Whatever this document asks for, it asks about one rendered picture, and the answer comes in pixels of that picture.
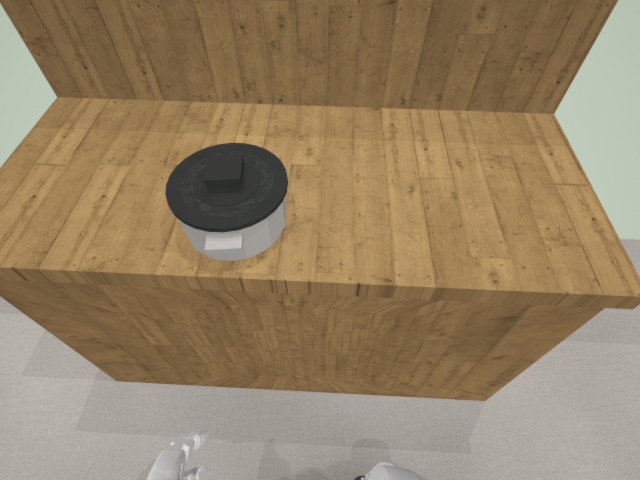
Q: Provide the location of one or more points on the lid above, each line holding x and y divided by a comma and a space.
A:
265, 185

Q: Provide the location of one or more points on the pot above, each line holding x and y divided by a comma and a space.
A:
240, 244

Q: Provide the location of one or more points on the knob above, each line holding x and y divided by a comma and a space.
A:
224, 172

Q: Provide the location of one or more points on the table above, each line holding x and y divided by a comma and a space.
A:
440, 237

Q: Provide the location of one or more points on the robot left hand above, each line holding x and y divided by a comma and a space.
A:
170, 463

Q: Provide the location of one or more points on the robot right shin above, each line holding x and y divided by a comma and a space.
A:
380, 464

